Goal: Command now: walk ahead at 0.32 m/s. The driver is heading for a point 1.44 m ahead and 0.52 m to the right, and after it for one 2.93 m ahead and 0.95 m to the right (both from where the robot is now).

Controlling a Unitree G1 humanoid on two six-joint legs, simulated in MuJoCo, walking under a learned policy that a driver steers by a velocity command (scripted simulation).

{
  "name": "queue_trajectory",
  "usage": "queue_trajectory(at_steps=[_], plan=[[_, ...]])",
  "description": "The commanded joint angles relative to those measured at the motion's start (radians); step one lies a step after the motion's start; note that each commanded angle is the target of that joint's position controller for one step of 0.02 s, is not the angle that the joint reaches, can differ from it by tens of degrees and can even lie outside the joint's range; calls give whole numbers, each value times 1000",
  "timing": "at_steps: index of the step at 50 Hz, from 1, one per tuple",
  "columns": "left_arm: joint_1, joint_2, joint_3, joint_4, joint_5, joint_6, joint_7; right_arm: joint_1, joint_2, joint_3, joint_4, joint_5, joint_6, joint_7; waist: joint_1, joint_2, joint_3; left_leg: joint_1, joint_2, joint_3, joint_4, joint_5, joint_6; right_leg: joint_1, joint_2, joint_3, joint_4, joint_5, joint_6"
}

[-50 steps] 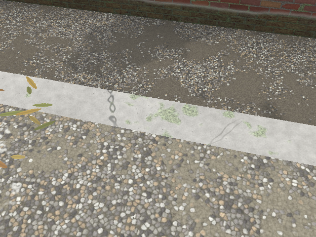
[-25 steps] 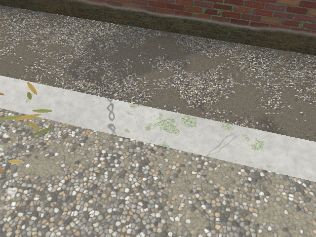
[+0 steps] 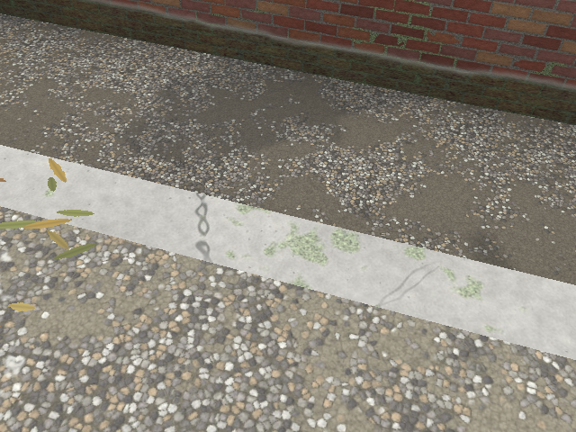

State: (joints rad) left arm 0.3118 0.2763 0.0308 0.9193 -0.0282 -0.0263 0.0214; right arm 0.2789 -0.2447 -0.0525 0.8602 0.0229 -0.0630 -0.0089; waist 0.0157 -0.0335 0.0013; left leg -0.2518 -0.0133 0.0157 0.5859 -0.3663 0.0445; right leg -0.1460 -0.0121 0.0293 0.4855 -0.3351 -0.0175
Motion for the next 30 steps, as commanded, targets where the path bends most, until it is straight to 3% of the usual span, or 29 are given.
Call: queue_trajectory(at_steps=[1, 2, 3, 4, 5, 7, 9, 11, 14, 17, 20, 22, 23, 24, 25, 26, 27, 28, 29, 30], plan=[[-137, 113, 20, -87, -1, -16, -3, 154, -87, -35, 31, -5, -26, 10, -109, -21, 30, 300, 1, -18, -150, 130, 5, -287, -101, 119, -82, -109, -102], [-159, 32, -6, -110, 19, -27, -12, 268, -146, -48, 43, -6, -26, 1, -144, 203, -16, 412, 202, -326, -292, 1, 69, -410, -2, -4, 256, -83, -33], [-163, 52, 3, -153, -3, -46, -9, 308, -239, -63, 40, -15, -34, 16, -135, 356, 7, 434, 379, -717, -429, -170, 220, -604, 73, 2, 483, -230, -20], [-154, 113, 18, -144, -20, -61, -11, 226, -177, -43, 22, -18, -47, 19, -94, 209, 77, 376, 400, -716, -437, -245, 249, -678, -1, 73, 625, -211, -38], [-141, 118, 20, -133, -28, -70, -20, 168, -134, -30, 3, -18, -54, 19, -69, 151, 115, 366, 357, -609, -438, -222, 217, -719, -42, 87, 655, -98, -60], [-152, 116, 26, -120, -1, -81, -30, 116, -119, -18, -12, -19, -51, 23, -51, 104, 111, 363, 286, -430, -451, 8, 157, -715, -90, 57, 605, 54, -61], [-170, 86, 23, -119, 8, -78, -48, 149, -87, -4, 0, -24, -39, 20, -55, 130, 84, 342, 229, -288, -454, 254, 130, -660, -100, 14, 549, 141, -39], [-217, 57, 14, -137, 16, -71, -55, 189, -101, -4, 16, -19, -29, 11, -68, 119, 81, 325, 209, -212, -458, 395, 140, -653, -91, -25, 465, 192, -3], [-346, 22, -4, -189, 14, -71, -57, 201, -135, -6, 23, -21, -20, -6, -93, 109, 110, 231, 181, -137, -487, 406, 136, -564, -61, -60, 238, 310, 29], [-419, 34, -7, -219, 5, -73, -64, 232, -156, -10, 43, -13, -22, -11, -101, 126, 138, 201, 205, -120, -511, 377, 138, -472, -31, -68, 105, 388, 23], [-425, 69, 2, -238, 3, -78, -73, 213, -163, -17, 53, -2, -18, -12, -62, 128, 134, 294, 255, -111, -468, 474, 116, -452, -30, -36, 41, 367, -22], [-349, 108, 20, -222, 5, -80, -73, 186, -184, -26, 47, -11, -7, -13, -7, 148, 58, 355, 262, -94, -350, 759, 94, -336, 6, -57, 41, 306, -57], [-232, 138, 39, -190, 4, -76, -67, 172, -188, -28, 43, -18, 4, -13, 55, 159, -23, 353, 240, -70, -205, 932, 77, -187, 39, -81, 45, 283, -82], [-63, 175, 60, -140, 2, -70, -58, 169, -175, -21, 34, -25, 12, -14, 130, 148, -130, 262, 195, -42, 3, 949, 48, 48, 34, -77, 50, 288, -112], [96, 243, 78, -108, 19, -63, -46, 216, -119, -2, 8, -39, 10, -13, 147, -2, -274, -23, 115, -10, 342, 607, 14, 387, -177, 200, 61, 197, -191], [134, 267, 79, -87, 24, -63, -59, 345, 17, 35, 23, -25, -12, -1, 71, -273, -413, -311, -65, -94, 644, -183, -30, 591, -372, 702, -123, -87, -329], [73, 169, 54, -92, 13, -67, -59, 252, -101, 9, 18, 6, -34, 4, 95, -174, -290, -418, -13, -175, 752, -186, -10, 498, -334, 726, -218, -185, -282], [-15, 137, 45, -105, 13, -70, -55, 140, -155, -7, -16, 28, -48, 6, 76, -106, -131, -465, 39, -139, 749, -92, 5, 339, -310, 559, -234, -112, -243], [-88, 125, 43, -118, 22, -75, -58, 87, -152, -6, -26, 21, -56, -1, 43, 1, -73, -419, 90, -120, 705, 6, 10, 190, -279, 450, -254, 21, -226], [-125, 104, 38, -123, 34, -80, -62, 67, -145, -13, -28, 5, -53, -6, 12, 14, -33, -373, 124, -113, 656, 62, 7, 79, -243, 357, -275, 147, -218]])
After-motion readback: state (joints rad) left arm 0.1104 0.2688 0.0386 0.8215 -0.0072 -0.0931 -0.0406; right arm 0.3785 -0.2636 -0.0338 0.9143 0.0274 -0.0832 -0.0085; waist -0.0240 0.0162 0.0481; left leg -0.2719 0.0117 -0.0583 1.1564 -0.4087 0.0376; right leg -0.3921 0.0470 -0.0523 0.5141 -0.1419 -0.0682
